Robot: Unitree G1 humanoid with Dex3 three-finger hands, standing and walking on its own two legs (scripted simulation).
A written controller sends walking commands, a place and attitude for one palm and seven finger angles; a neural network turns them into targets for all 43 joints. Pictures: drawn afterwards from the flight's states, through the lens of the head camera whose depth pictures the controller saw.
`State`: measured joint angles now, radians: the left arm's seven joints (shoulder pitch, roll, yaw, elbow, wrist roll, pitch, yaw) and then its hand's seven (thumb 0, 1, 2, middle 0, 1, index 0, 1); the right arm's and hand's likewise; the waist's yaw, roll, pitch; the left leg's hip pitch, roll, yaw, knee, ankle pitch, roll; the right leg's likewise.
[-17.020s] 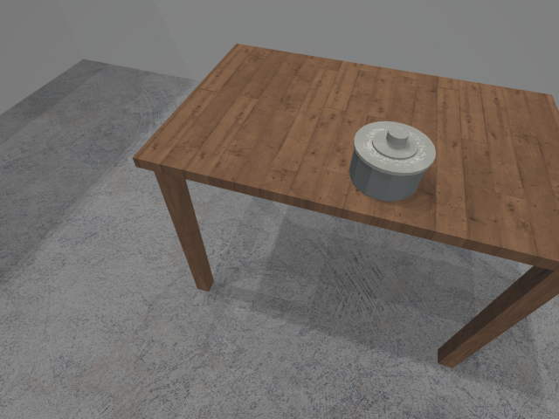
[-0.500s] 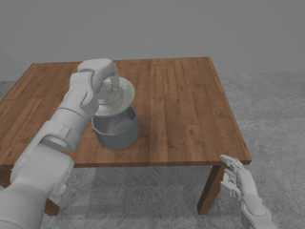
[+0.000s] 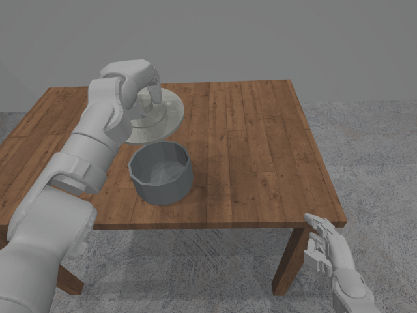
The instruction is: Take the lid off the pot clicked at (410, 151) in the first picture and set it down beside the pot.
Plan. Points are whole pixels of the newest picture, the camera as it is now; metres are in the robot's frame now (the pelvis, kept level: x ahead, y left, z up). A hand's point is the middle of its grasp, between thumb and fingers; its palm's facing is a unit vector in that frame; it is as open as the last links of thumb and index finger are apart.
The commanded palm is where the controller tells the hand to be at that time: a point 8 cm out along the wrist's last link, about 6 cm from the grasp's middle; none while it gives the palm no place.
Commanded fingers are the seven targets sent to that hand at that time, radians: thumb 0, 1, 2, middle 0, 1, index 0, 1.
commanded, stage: lift the lid straight up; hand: left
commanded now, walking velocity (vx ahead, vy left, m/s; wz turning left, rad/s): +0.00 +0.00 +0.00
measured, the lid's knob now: (142, 104) +0.48 +0.14 +0.18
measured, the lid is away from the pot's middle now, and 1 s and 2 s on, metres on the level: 0.01 0.09 0.20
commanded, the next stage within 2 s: move the lid sideways beside the pot in 0.18 s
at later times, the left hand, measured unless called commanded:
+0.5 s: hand (134, 102) +0.44 +0.15 +0.21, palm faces -0.21 -0.04 -0.98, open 6.9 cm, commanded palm +0.43 +0.17 +0.27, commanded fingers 0.00 0.77 0.87 -0.88 -1.05 -0.90 -1.04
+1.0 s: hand (92, 110) +0.44 +0.23 +0.20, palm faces -0.26 -0.05 -0.96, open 6.9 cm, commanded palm +0.43 +0.23 +0.27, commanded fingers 0.00 0.77 0.87 -0.88 -1.05 -0.90 -1.04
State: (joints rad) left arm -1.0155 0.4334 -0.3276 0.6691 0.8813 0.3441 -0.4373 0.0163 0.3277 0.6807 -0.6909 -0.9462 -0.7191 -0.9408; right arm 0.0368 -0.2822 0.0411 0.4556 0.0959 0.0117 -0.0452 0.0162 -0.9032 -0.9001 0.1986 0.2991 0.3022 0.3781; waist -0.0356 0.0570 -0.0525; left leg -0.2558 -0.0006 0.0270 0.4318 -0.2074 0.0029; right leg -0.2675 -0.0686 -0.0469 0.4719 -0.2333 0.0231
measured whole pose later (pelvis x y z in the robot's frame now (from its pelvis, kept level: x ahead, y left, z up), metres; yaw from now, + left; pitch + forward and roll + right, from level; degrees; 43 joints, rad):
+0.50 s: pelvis +0.00 +0.00 +0.00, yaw +0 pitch +2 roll +1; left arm -1.06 0.44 -0.30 0.75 0.90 0.32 -0.44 0.02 0.33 0.68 -0.69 -0.94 -0.72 -0.94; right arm 0.02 -0.27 0.06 0.46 0.09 0.02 -0.05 0.02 -0.90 -0.90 0.20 0.30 0.27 0.35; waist -0.04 0.06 -0.05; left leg -0.26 0.00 0.03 0.42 -0.20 0.00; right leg -0.28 -0.06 -0.04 0.47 -0.23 0.02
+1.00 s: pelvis +0.00 +0.01 +0.00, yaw +1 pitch +2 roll +0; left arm -0.99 0.60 -0.25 0.69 0.89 0.22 -0.51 0.02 0.33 0.68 -0.69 -0.95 -0.72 -0.94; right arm 0.04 -0.30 0.04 0.44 0.11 0.03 -0.06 0.02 -0.90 -0.90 0.20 0.30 0.31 0.38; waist -0.03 0.04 -0.03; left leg -0.27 0.00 0.01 0.44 -0.21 0.01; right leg -0.26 -0.06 -0.06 0.44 -0.21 0.03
